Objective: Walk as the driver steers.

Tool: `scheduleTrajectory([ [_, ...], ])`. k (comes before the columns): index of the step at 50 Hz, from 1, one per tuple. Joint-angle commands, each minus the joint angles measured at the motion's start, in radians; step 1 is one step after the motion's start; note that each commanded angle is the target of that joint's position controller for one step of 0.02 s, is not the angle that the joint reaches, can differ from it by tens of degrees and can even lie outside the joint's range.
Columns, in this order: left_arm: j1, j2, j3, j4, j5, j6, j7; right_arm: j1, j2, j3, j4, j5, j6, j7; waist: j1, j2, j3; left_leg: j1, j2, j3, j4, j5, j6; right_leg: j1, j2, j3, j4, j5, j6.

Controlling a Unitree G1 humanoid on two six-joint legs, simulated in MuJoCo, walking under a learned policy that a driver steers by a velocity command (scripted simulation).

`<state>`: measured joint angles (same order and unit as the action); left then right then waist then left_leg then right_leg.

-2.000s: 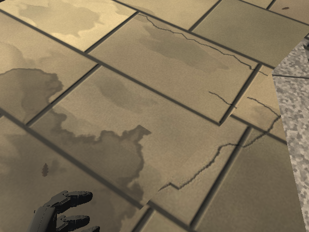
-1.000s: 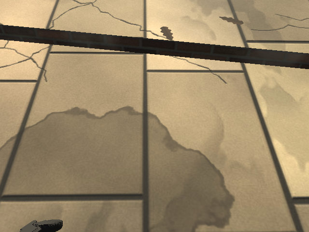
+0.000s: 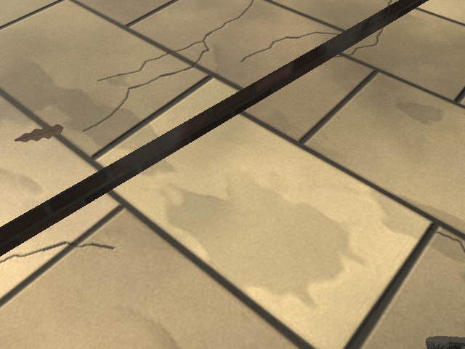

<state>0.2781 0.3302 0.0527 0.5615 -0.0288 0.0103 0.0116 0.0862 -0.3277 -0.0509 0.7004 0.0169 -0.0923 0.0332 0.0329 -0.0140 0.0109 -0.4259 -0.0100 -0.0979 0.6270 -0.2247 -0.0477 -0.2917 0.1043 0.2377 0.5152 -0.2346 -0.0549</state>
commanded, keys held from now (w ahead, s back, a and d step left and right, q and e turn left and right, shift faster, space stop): w+q+shift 0.82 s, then w+e+shift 0.18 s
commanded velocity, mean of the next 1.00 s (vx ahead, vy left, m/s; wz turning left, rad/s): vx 0.94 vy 0.00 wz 0.50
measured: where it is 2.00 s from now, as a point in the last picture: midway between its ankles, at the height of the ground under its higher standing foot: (103, 109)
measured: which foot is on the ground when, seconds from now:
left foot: up 0.00-0.04, down 0.06-0.48, up 0.50-0.86, down 0.88-1.00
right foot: down 0.00-0.06, up 0.08-0.44, down 0.46-0.86, up 0.88-1.00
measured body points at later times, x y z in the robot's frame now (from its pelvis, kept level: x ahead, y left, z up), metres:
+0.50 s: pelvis +0.29 +0.04 -0.02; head +0.32 +0.06 +0.43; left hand +0.54 +0.29 -0.05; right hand +0.26 -0.23 -0.13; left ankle +0.08 +0.14 -0.72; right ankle +0.39 -0.09 -0.74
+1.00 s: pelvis +0.64 +0.24 -0.03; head +0.66 +0.27 +0.42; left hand +0.56 +0.51 -0.16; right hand +0.91 +0.11 -0.12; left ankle +0.67 +0.32 -0.74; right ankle +0.60 +0.00 -0.61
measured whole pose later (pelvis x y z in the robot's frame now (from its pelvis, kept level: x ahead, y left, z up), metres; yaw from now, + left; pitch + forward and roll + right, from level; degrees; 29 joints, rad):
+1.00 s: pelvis +0.64 +0.24 -0.03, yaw +35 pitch -1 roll -1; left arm 0.28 0.28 0.02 0.79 -0.05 -0.11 -0.01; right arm 0.22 -0.29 -0.03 0.67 0.00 -0.06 0.04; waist 0.01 -0.02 0.09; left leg -0.45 -0.05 0.12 0.74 -0.28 0.13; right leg -0.27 -0.06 0.08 1.37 -0.38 -0.05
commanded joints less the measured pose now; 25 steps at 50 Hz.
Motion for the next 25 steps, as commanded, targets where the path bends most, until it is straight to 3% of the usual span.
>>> scheduleTrajectory([
  [1,-0.047,0.094,0.023,-0.065,0.008,-0.024,-0.008,0.101,-0.064,-0.018,-0.028,0.001,-0.02,-0.002,-0.054,-0.15,-0.07,0.251,0.01,0.083,-0.032,0.081,0.02,-0.128,-0.197,0.177,-0.124,-0.362,-0.121],
  [2,-0.058,0.064,0.011,-0.064,0.014,-0.03,-0.014,0.183,-0.062,-0.02,-0.006,-0.002,-0.021,-0.004,-0.09,-0.138,-0.068,0.324,0.013,0.096,-0.03,0.022,0.036,-0.175,-0.179,0.144,-0.051,-0.401,-0.099],
  [3,-0.089,0.002,-0.008,-0.072,0.018,-0.037,-0.016,0.305,-0.078,-0.023,0.026,-0.013,-0.027,-0.007,-0.141,-0.042,-0.045,0.403,0.074,-0.01,-0.106,-0.121,0.067,-0.27,-0.114,0.065,0.17,-0.394,-0.057],
  [4,-0.084,-0.077,-0.034,-0.109,0.008,-0.058,-0.016,0.36,-0.174,-0.035,0.026,-0.04,-0.029,-0.005,-0.12,0.243,0.004,0.46,0.257,-0.446,-0.333,-0.474,0.184,-0.478,-0.006,-0.097,0.543,-0.363,0.005],
  [5,-0.064,-0.021,-0.023,-0.135,-0.027,-0.077,-0.017,0.32,-0.226,-0.046,0.007,-0.043,-0.029,0.013,-0.076,0.316,0.093,0.437,0.381,-0.869,-0.497,-0.796,0.312,-0.703,-0.045,-0.111,0.699,-0.326,-0.002],
  [6,-0.118,0.043,-0.008,-0.12,-0.035,-0.09,-0.017,0.28,-0.19,-0.038,-0.015,-0.023,-0.026,0.011,-0.073,0.193,0.157,0.406,0.384,-0.847,-0.491,-0.758,0.319,-0.749,-0.11,-0.106,0.755,-0.215,-0.009],
  [7,-0.15,0.065,-0.002,-0.108,-0.012,-0.099,-0.016,0.286,-0.154,-0.029,-0.023,-0.018,-0.02,0.008,-0.079,0.111,0.137,0.395,0.331,-0.709,-0.445,-0.619,0.295,-0.718,-0.132,-0.118,0.735,-0.133,-0.009],
  [8,-0.175,0.055,-0.003,-0.101,0.019,-0.109,-0.014,0.305,-0.134,-0.021,-0.026,-0.014,-0.014,0.006,-0.088,0.075,0.105,0.379,0.268,-0.597,-0.43,-0.509,0.277,-0.662,-0.145,-0.128,0.676,-0.093,-0.003],
  [9,-0.193,0.044,-0.002,-0.105,0.031,-0.119,-0.015,0.314,-0.119,-0.015,-0.023,-0.009,-0.007,-0.001,-0.086,0.098,0.099,0.358,0.226,-0.531,-0.437,-0.423,0.272,-0.608,-0.157,-0.13,0.598,-0.048,0.013],
  [12,-0.269,0.018,-0.003,-0.111,0.033,-0.132,-0.019,0.364,-0.059,0.006,0.001,0.003,0.003,-0.025,-0.106,0.152,0.081,0.319,0.162,-0.402,-0.468,-0.2,0.274,-0.469,-0.131,-0.164,0.402,0.062,0.065],
  [16,-0.369,-0.031,-0.014,-0.105,0.018,-0.152,-0.038,0.393,-0.058,0.006,0.037,0.017,0.017,-0.048,-0.129,0.152,0.062,0.261,0.125,-0.319,-0.446,-0.038,0.266,-0.265,-0.058,-0.192,0.116,0.16,0.108],
  [20,-0.424,0.003,0.005,-0.105,-0.01,-0.165,-0.047,0.424,-0.059,0.002,0.073,0.031,0.03,-0.052,-0.13,0.187,0.062,0.238,0.129,-0.361,-0.402,0.03,0.253,-0.06,-0.037,-0.171,-0.038,0.169,0.116],
  [21,-0.401,0.026,0.016,-0.105,-0.015,-0.167,-0.043,0.413,-0.067,-0.003,0.076,0.033,0.034,-0.052,-0.104,0.201,0.05,0.243,0.134,-0.374,-0.366,0.125,0.242,0.003,-0.038,-0.174,-0.069,0.142,0.104],
  [22,-0.326,0.061,0.034,-0.09,-0.017,-0.169,-0.033,0.388,-0.076,-0.007,0.07,0.033,0.036,-0.05,-0.049,0.201,0.006,0.233,0.114,-0.36,-0.278,0.282,0.218,0.126,-0.041,-0.182,-0.107,0.114,0.08],
  [23,-0.164,0.11,0.056,-0.057,-0.017,-0.166,-0.016,0.34,-0.087,-0.012,0.048,0.021,0.034,-0.044,0.041,0.177,-0.101,0.15,0.079,-0.311,-0.088,0.375,0.183,0.357,-0.11,-0.144,-0.093,0.101,0.041],
  [24,0.098,0.169,0.075,-0.018,-0.013,-0.15,0.004,0.296,-0.041,0.001,0.004,-0.01,0.025,-0.041,0.162,0.088,-0.307,-0.029,0.044,-0.239,0.223,0.262,0.154,0.708,-0.272,-0.017,-0.007,0.0,-0.013],
  [25,0.196,0.214,0.08,0.027,0.011,-0.132,-0.008,0.409,0.072,0.037,-0.04,0.033,0.007,-0.042,0.106,-0.327,-0.48,-0.362,-0.056,-0.123,0.532,-0.297,0.11,0.983,-0.519,0.487,-0.125,-0.427,-0.162],
])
